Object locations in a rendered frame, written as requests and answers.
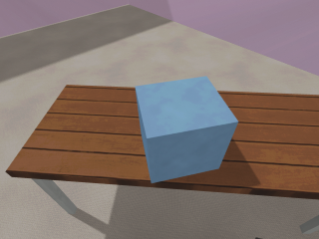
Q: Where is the carton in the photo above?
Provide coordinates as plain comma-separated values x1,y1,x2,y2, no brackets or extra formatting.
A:
135,76,238,183

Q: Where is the table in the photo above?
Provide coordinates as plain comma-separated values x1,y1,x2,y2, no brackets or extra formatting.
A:
5,85,319,234

